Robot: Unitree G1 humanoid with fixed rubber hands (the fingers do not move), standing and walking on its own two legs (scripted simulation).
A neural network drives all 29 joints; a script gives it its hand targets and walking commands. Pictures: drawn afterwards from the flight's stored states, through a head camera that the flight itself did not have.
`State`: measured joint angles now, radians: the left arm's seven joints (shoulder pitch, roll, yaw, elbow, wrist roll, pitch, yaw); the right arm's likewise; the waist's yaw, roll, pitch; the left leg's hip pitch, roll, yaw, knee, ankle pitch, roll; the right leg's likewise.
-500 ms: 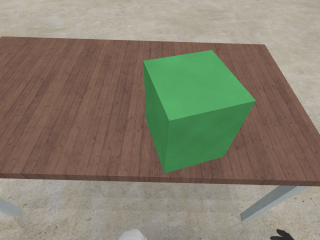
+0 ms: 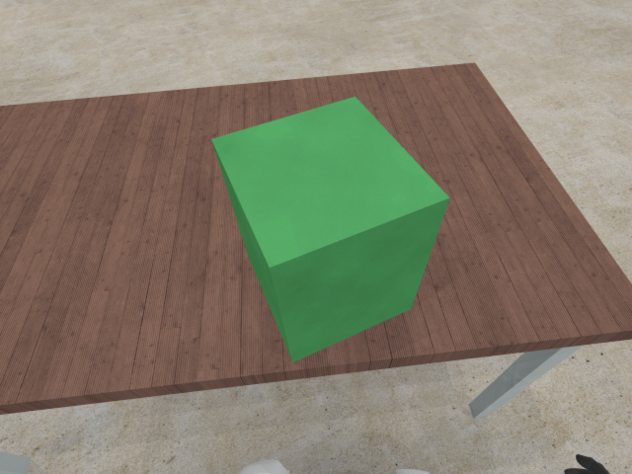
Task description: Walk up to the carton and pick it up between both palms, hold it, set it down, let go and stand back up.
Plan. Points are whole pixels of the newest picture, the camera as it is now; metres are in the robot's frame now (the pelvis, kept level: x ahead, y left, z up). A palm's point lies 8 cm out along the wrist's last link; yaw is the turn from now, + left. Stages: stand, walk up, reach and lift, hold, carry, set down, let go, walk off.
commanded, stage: walk up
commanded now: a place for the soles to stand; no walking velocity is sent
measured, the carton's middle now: (322, 234) +0.41 +0.01 +0.05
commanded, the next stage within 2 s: none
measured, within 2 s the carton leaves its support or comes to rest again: neither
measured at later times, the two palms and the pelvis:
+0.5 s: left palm out of the picture +0.12 +0.29 -0.09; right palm out of the picture +0.09 -0.35 -0.09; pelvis +0.01 -0.03 +0.01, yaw +3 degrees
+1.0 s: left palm out of the picture +0.07 +0.31 -0.11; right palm out of the picture +0.13 -0.32 -0.10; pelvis -0.01 -0.01 +0.00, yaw +7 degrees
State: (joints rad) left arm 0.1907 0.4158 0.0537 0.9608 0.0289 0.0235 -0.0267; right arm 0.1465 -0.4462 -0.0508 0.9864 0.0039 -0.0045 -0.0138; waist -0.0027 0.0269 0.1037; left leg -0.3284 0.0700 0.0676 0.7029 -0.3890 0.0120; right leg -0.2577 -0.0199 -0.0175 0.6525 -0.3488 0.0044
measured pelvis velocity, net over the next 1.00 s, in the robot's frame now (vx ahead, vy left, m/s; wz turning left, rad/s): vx -0.01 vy -0.01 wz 0.12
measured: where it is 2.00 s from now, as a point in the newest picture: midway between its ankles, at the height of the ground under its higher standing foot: outside the picture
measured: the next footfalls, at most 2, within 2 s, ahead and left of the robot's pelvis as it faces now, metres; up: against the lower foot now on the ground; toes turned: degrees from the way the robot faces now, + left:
none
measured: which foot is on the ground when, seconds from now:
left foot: down 0.00-1.00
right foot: down 0.00-1.00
